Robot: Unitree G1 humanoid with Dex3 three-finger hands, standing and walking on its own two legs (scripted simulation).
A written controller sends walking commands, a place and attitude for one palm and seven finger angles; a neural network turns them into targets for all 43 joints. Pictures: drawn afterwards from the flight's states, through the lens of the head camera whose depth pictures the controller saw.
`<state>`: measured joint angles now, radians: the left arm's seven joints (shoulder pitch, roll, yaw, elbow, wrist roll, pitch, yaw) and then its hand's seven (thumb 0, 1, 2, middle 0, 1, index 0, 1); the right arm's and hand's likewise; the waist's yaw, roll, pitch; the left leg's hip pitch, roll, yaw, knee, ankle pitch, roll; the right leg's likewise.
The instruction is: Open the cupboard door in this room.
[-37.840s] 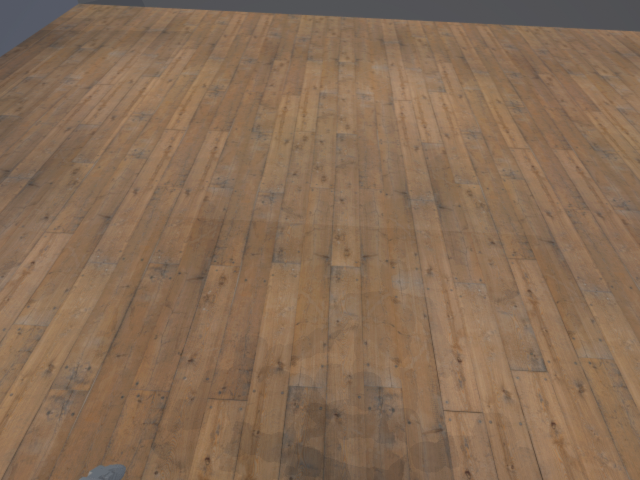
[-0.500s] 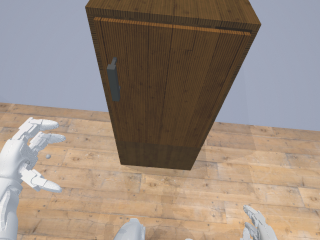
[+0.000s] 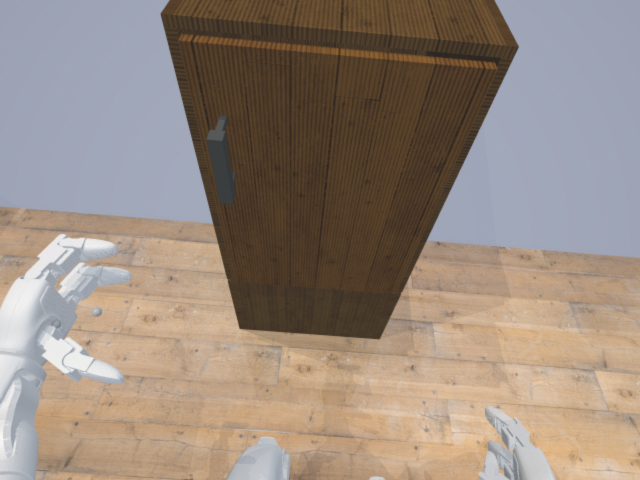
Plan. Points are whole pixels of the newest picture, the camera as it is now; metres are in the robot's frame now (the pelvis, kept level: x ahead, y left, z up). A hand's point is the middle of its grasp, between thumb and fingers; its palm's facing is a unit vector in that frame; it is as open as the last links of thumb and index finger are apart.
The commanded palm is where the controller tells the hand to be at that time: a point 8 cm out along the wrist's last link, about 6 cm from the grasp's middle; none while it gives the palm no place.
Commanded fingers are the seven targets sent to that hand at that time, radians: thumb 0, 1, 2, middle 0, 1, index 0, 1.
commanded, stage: move the hooked fingers beside the handle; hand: left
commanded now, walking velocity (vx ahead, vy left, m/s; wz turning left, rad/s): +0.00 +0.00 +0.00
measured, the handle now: (225, 160) +0.55 +0.19 +0.05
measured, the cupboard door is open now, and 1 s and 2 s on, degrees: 0 0 0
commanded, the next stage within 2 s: none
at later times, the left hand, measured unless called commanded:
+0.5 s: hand (122, 269) +0.34 +0.27 +0.06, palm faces +0.00 -1.00 -0.01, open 14.0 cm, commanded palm +0.32 +0.32 +0.06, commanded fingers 0.00 -0.50 0.30 -0.30 -1.20 -0.30 -1.20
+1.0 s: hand (143, 229) +0.40 +0.26 +0.05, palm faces +0.00 -1.00 +0.00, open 14.0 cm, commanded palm +0.39 +0.30 +0.06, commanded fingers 0.00 -0.50 0.30 -0.30 -1.20 -0.30 -1.20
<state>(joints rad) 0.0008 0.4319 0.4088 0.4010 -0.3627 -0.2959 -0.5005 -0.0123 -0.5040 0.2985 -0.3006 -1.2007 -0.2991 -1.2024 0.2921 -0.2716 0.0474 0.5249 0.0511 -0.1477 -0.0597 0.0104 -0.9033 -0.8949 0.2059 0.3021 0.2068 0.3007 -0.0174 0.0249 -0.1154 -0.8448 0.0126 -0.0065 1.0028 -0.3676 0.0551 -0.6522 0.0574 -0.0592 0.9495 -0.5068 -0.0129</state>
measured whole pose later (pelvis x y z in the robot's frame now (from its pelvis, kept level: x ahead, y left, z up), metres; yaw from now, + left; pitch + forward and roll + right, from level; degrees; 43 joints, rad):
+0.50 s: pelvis +0.00 -0.01 -0.01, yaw +0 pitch +14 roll -4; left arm -0.24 0.48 0.42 0.63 -0.31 -0.29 -0.51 -0.01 -0.50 0.30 -0.30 -1.20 -0.30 -1.20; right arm 0.30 -0.28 0.05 0.55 0.05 -0.11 -0.06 0.01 -0.90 -0.89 0.21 0.30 0.21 0.30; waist -0.04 0.02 -0.12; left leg -0.89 0.02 -0.01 1.03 -0.38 0.04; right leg -0.70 0.07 -0.06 0.98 -0.52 -0.02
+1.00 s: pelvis +0.01 +0.00 -0.01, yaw -2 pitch +16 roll -4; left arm -0.48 0.51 0.44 0.86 -0.24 -0.34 -0.48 -0.01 -0.50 0.30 -0.30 -1.20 -0.30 -1.20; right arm 0.33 -0.28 0.04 0.58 0.04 -0.04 -0.04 0.01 -0.90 -0.89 0.21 0.30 0.21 0.30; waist -0.07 0.02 -0.13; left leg -0.96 0.03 0.00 1.06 -0.39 0.05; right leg -0.77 0.07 -0.05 1.01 -0.53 -0.01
